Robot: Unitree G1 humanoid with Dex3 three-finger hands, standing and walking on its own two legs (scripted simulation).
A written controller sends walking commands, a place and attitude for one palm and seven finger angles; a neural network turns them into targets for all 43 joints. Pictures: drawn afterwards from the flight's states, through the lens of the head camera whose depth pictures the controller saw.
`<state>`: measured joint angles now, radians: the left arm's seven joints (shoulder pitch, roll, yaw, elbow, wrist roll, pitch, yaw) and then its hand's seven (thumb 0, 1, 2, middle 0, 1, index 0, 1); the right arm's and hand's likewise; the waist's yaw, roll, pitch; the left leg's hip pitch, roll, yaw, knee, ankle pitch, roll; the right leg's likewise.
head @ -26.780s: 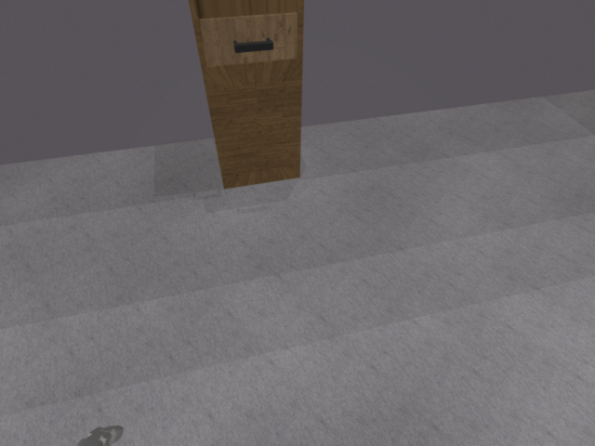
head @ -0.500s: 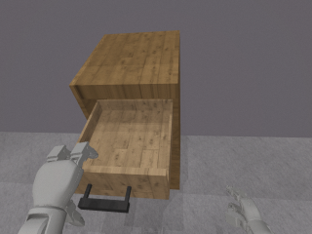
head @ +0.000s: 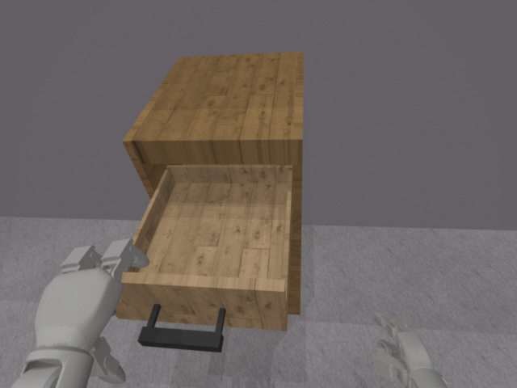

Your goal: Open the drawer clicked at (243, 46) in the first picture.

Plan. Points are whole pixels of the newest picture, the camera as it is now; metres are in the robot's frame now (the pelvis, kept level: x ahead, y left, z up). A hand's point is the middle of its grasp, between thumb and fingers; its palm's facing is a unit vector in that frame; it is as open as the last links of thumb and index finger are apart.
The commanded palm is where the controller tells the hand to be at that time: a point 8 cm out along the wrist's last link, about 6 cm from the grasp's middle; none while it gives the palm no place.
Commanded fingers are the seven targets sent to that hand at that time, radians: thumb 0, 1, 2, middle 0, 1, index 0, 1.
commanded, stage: draw the hand back to the body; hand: left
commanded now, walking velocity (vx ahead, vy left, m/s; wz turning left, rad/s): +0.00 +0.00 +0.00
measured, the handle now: (184, 325) +0.23 +0.18 -0.06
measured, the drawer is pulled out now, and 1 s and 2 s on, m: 0.30 0.30 0.30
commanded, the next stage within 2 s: step back with the hand held close in 1.24 s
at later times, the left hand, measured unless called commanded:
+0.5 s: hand (113, 288) +0.19 +0.20 +0.15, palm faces +0.31 -0.88 -0.37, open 13.1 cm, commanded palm +0.14 +0.25 +0.17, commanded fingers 0.00 -0.01 0.51 -0.26 -0.88 -0.26 -0.88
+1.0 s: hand (83, 281) +0.19 +0.23 +0.17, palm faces +0.42 -0.80 -0.43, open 8.9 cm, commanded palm +0.13 +0.27 +0.18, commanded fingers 0.00 0.87 0.88 -0.20 -0.32 -0.20 -0.32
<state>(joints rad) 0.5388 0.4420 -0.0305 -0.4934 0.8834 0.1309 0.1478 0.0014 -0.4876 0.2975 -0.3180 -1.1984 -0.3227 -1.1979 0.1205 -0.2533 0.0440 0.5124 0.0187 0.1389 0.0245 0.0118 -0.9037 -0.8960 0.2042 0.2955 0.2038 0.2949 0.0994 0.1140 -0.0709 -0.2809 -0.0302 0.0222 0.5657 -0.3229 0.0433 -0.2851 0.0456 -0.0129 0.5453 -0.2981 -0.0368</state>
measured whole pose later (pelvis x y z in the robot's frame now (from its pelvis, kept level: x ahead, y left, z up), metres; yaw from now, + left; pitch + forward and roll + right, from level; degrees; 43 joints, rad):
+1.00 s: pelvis +0.02 -0.02 +0.01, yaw +3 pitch -2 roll +0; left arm 0.55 0.34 0.29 -0.48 -0.07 -0.08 0.11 0.01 0.53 0.74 -0.24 -0.54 -0.24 -0.54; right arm 0.15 -0.22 0.01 0.63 0.01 -0.09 -0.08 0.01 -0.90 -0.90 0.20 0.30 0.20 0.30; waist 0.06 0.07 0.01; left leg -0.11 -0.03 -0.03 0.42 -0.27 0.02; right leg -0.09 0.05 -0.06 0.38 -0.26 -0.06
